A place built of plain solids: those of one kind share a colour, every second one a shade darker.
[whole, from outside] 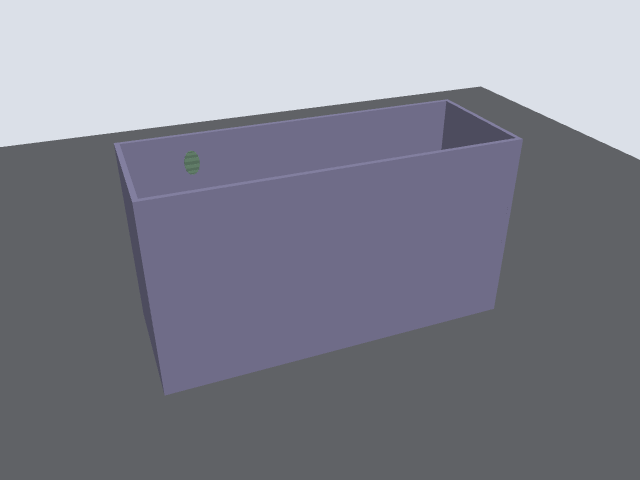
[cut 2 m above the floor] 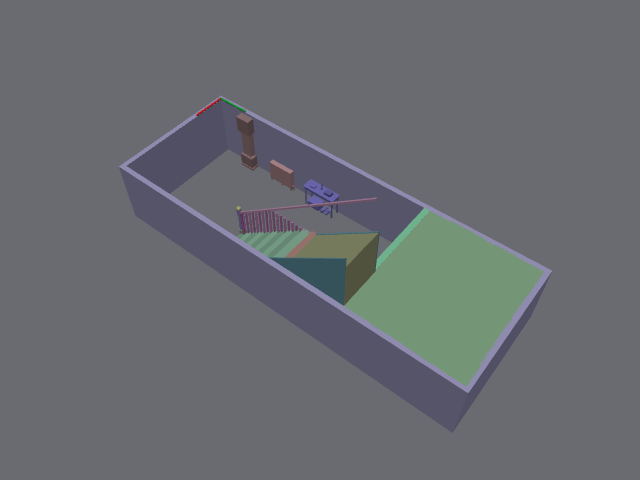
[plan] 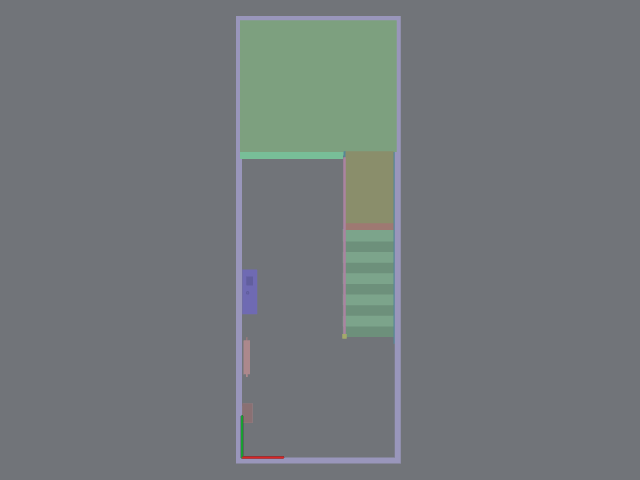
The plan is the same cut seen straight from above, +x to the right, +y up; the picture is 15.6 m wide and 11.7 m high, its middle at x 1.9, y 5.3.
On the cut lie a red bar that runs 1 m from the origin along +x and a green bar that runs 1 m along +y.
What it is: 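A villa's stair hall, a dwelling of no particular year; the hall below, the landing 3.59 m above it, and between them a joiner's timber flight of 18 risers of about 0.200 m on goings of about 0.259 m, 1.17 m clear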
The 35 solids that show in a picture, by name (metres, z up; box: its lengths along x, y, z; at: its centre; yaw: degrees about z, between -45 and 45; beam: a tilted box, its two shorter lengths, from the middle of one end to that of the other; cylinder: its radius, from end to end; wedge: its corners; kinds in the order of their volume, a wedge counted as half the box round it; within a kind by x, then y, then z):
{
 "upper_1": {"box": [3.82, 3.22, 3.64], "at": [1.86, 9.05, 1.77]},
 "wall_1": {"box": [0.15, 10.91, 6.04], "at": [-0.07, 5.3, 2.97]},
 "wall_2": {"box": [4.02, 0.15, 6.04], "at": [1.86, -0.07, 2.97]},
 "wall_3": {"box": [4.02, 0.15, 6.04], "at": [1.86, 10.69, 2.97]},
 "wall_4": {"box": [0.15, 10.91, 6.04], "at": [3.79, 5.3, 2.97]},
 "carriage_1": {"wedge": [[2.52, 2.98, -0.05], [2.52, 2.98, 0.0], [2.52, 7.46, -0.05], [2.52, 7.46, 3.45], [3.7, 2.98, -0.05], [3.7, 2.98, 0.0], [3.7, 7.46, -0.05], [3.7, 7.46, 3.45]]},
 "upper_edge_1": {"box": [2.51, 0.17, 3.64], "at": [1.2, 7.36, 1.77]},
 "string_1": {"wedge": [[2.47, 2.95, -0.05], [2.47, 2.95, -0.01], [2.47, 7.46, -0.05], [2.47, 7.46, 3.47], [2.52, 2.95, -0.05], [2.52, 2.95, -0.01], [2.52, 7.46, -0.05], [2.52, 7.46, 3.47]]},
 "string_2": {"wedge": [[3.69, 2.77, -0.05], [3.69, 2.77, 0.12], [3.69, 7.44, -0.05], [3.69, 7.44, 3.71], [3.72, 2.77, -0.05], [3.72, 2.77, 0.12], [3.72, 7.44, -0.05], [3.72, 7.44, 3.71]]},
 "rail_1": {"wedge": [[2.47, 2.99, 1.05], [2.47, 2.99, 1.1], [2.47, 7.31, 4.38], [2.47, 7.31, 4.43], [2.53, 2.99, 1.05], [2.53, 2.99, 1.1], [2.53, 7.31, 4.38], [2.53, 7.31, 4.43]]},
 "tread_1": {"wedge": [[2.46, 2.93, 0.2], [2.46, 2.94, 0.1], [2.46, 3.24, 0.1], [2.46, 3.24, 0.2], [3.7, 2.93, 0.2], [3.7, 2.94, 0.1], [3.7, 3.24, 0.1], [3.7, 3.24, 0.2]]},
 "tread_2": {"wedge": [[2.46, 3.19, 0.4], [2.46, 3.2, 0.3], [2.46, 3.5, 0.3], [2.46, 3.5, 0.4], [3.7, 3.19, 0.4], [3.7, 3.2, 0.3], [3.7, 3.5, 0.3], [3.7, 3.5, 0.4]]},
 "tread_3": {"wedge": [[2.46, 3.45, 0.6], [2.46, 3.46, 0.5], [2.46, 3.76, 0.5], [2.46, 3.76, 0.6], [3.7, 3.45, 0.6], [3.7, 3.46, 0.5], [3.7, 3.76, 0.5], [3.7, 3.76, 0.6]]},
 "tread_4": {"wedge": [[2.46, 3.71, 0.8], [2.46, 3.72, 0.7], [2.46, 4.02, 0.7], [2.46, 4.02, 0.8], [3.7, 3.71, 0.8], [3.7, 3.72, 0.7], [3.7, 4.02, 0.7], [3.7, 4.02, 0.8]]},
 "tread_5": {"wedge": [[2.46, 3.97, 0.99], [2.46, 3.98, 0.89], [2.46, 4.27, 0.9], [2.46, 4.27, 1.0], [3.7, 3.97, 0.99], [3.7, 3.98, 0.89], [3.7, 4.27, 0.9], [3.7, 4.27, 1.0]]},
 "tread_6": {"wedge": [[2.46, 4.23, 1.09], [2.46, 4.23, 1.19], [2.46, 4.53, 1.09], [2.46, 4.53, 1.19], [3.7, 4.23, 1.09], [3.7, 4.23, 1.19], [3.7, 4.53, 1.09], [3.7, 4.53, 1.19]]},
 "tread_7": {"wedge": [[2.46, 4.49, 1.29], [2.46, 4.49, 1.39], [2.46, 4.79, 1.29], [2.46, 4.79, 1.39], [3.7, 4.49, 1.29], [3.7, 4.49, 1.39], [3.7, 4.79, 1.29], [3.7, 4.79, 1.39]]},
 "tread_8": {"wedge": [[2.46, 4.75, 1.49], [2.46, 4.75, 1.59], [2.46, 5.05, 1.49], [2.46, 5.05, 1.59], [3.7, 4.75, 1.49], [3.7, 4.75, 1.59], [3.7, 5.05, 1.49], [3.7, 5.05, 1.59]]},
 "tread_9": {"wedge": [[2.46, 5.01, 1.69], [2.46, 5.01, 1.79], [2.46, 5.31, 1.69], [2.46, 5.31, 1.79], [3.7, 5.01, 1.69], [3.7, 5.01, 1.79], [3.7, 5.31, 1.69], [3.7, 5.31, 1.79]]},
 "tread_10": {"wedge": [[2.46, 5.26, 1.99], [2.46, 5.27, 1.89], [2.46, 5.57, 1.89], [2.46, 5.57, 1.99], [3.7, 5.26, 1.99], [3.7, 5.27, 1.89], [3.7, 5.57, 1.89], [3.7, 5.57, 1.99]]},
 "longcase_clock_1": {"box": [0.19, 0.33, 0.97], "at": [0.1, 1.08, 0.94]},
 "longcase_clock_2": {"box": [0.25, 0.46, 0.37], "at": [0.13, 1.08, 0.27]},
 "longcase_clock_3": {"box": [0.25, 0.47, 0.52], "at": [0.13, 1.08, 1.67]},
 "longcase_clock_4": {"box": [0.26, 0.49, 0.14], "at": [0.14, 1.08, 0.02]},
 "radiator_1": {"box": [0.16, 0.83, 0.64], "at": [0.12, 2.44, 0.41]},
 "hall_table_1": {"cylinder": 0.1, "from": [0.19, 3.75, 0.76], "to": [0.19, 3.75, 0.8]},
 "hall_table_2": {"box": [0.37, 1.09, 0.022], "at": [0.19, 4.04, 0.75]},
 "hall_table_3": {"box": [0.17, 0.22, 0.09], "at": [0.19, 4.3, 0.8]},
 "hall_table_4": {"box": [0.3, 0.42, 0.25], "at": [0.2, 3.84, 0.07]},
 "riser_1": {"wedge": [[2.47, 5.54, 1.96], [2.47, 5.54, 2.1], [2.47, 5.83, 2.08], [2.47, 5.83, 2.1], [3.7, 5.54, 1.96], [3.7, 5.54, 2.1], [3.7, 5.83, 2.08], [3.7, 5.83, 2.1]]},
 "wall_mirror_1": {"box": [0.034, 0.44, 0.1], "at": [3.7, 8.66, 5.02]},
 "wall_mirror_2": {"box": [0.034, 0.46, 0.11], "at": [3.7, 8.66, 5.13]},
 "wall_mirror_3": {"box": [0.034, 0.44, 0.1], "at": [3.7, 8.66, 5.23]},
 "bal_1": {"cylinder": 0.024, "from": [2.5, 3.62, 0.59], "to": [2.5, 3.62, 1.55]},
 "bal_2": {"cylinder": 0.024, "from": [2.5, 4.14, 0.98], "to": [2.5, 4.14, 1.95]}
}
